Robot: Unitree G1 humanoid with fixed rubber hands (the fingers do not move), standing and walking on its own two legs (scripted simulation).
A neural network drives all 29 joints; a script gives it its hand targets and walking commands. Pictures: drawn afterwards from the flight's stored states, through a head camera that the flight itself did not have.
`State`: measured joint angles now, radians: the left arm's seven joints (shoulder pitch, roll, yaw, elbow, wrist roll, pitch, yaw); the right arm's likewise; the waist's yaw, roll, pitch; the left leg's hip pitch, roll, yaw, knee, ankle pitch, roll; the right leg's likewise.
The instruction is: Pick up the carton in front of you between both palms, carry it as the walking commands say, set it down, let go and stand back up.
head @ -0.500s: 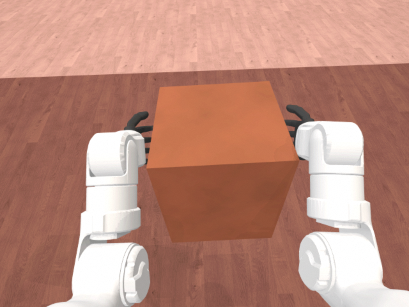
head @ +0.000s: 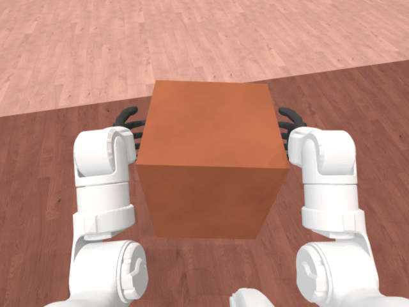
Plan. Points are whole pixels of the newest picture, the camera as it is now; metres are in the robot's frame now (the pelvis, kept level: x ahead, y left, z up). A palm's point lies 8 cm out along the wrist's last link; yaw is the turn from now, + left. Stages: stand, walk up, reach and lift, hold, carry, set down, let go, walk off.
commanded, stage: carry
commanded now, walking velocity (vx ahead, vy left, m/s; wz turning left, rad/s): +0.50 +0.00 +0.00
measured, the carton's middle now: (208, 164) +0.38 -0.03 +0.07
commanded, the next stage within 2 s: none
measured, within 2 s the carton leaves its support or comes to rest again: neither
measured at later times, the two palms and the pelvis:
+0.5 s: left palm (121, 33) +0.67 +0.13 +0.21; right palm (249, 21) +0.70 -0.16 +0.21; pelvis +0.30 -0.04 +0.04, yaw +1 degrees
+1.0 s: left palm out of the picture +1.00 +0.11 +0.25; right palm out of the picture +0.99 -0.19 +0.25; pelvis +0.62 -0.02 +0.07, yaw +0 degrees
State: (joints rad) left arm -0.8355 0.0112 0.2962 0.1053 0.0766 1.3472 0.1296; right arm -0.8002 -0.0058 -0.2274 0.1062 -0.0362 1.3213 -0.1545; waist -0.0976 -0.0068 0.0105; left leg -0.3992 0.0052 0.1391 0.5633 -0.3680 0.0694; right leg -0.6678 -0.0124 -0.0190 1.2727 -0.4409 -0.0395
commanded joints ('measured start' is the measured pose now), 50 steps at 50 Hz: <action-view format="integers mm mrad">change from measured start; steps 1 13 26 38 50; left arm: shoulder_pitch -723 -707 -801 -758 -662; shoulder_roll -1012 -1025 -1065 -1057 -987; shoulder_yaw -564 -583 -630 -564 -602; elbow -122 25 -107 -83 11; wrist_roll -355 -410 -507 -399 -371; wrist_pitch -39 -30 -15 -45 -8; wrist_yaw -172 -227 -243 -197 -204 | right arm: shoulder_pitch -939 -816 -729 -960 -778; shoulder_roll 1129 1060 984 1161 1024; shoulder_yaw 613 524 508 602 572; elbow -245 26 -30 -206 -52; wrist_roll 530 392 307 518 427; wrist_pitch -26 6 16 -38 7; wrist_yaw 259 267 194 259 262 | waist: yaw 28 186 164 41 83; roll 111 -176 -125 69 150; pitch -540 -552 -444 -564 -490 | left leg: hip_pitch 528 -490 -357 496 359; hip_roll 270 -12 44 268 188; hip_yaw -374 -162 -24 -456 -87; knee -188 867 292 -135 -46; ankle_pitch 197 -160 82 206 520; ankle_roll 177 -41 -37 147 70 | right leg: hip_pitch -167 968 741 -130 288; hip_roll -46 -335 -214 -42 74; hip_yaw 6 590 85 59 -230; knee -133 -873 -926 74 -687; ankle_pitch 2 317 449 26 187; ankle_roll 14 -265 -154 -9 -10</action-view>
